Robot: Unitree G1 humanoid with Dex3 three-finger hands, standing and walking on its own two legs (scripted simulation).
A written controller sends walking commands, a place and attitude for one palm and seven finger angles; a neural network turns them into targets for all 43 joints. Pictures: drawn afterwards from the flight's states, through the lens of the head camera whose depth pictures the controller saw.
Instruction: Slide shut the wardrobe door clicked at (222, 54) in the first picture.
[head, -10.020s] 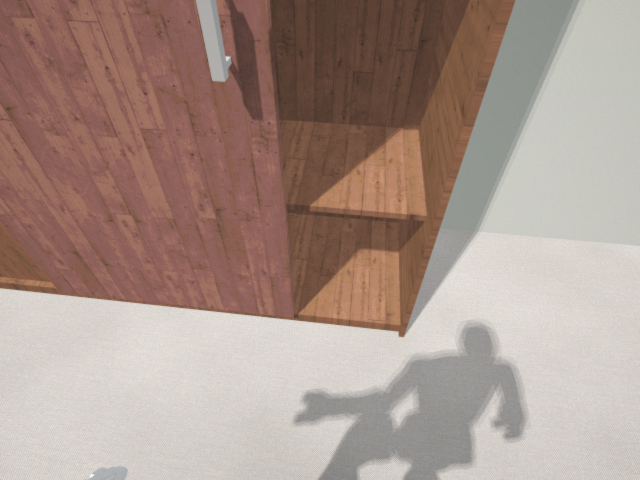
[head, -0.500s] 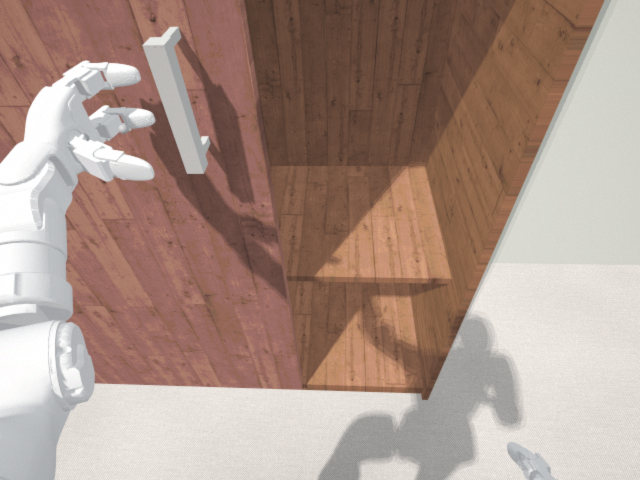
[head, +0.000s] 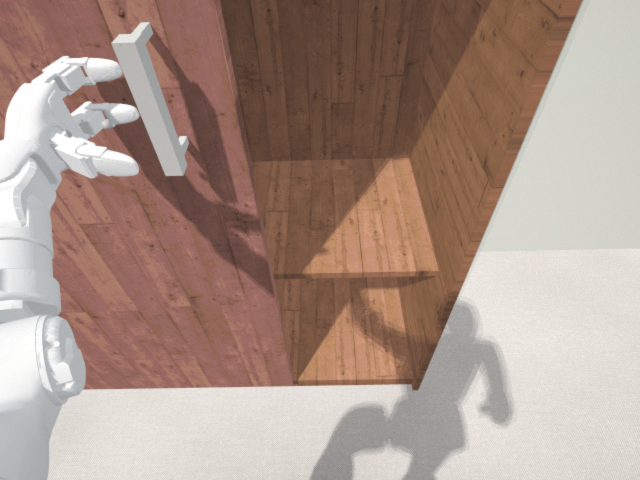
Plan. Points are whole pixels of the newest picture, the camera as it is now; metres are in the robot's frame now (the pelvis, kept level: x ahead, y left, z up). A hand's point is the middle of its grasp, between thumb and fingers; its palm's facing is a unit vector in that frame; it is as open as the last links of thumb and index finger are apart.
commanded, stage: feel for the door with the fingertips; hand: left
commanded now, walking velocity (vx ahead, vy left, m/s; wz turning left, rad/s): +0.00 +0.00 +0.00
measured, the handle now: (160, 103) +0.49 +0.19 +0.25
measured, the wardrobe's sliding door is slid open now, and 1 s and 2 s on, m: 0.38 0.37 0.37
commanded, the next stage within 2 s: slide the fingers in behind the handle in 0.62 s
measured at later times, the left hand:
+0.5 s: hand (125, 119) +0.44 +0.21 +0.26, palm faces +0.05 -1.00 -0.04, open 14.0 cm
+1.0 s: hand (132, 121) +0.45 +0.21 +0.25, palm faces +0.00 -1.00 -0.01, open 13.8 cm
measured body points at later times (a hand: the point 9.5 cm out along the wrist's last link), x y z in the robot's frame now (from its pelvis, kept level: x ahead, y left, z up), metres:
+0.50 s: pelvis +0.00 -0.01 +0.00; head +0.00 -0.03 +0.45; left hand +0.43 +0.26 +0.26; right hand +0.12 -0.27 -0.11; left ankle +0.02 +0.12 -0.74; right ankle -0.06 -0.12 -0.74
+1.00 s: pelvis +0.00 +0.00 +0.00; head +0.00 -0.02 +0.45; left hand +0.44 +0.26 +0.25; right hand +0.05 -0.27 -0.12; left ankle +0.02 +0.12 -0.74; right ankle -0.06 -0.12 -0.74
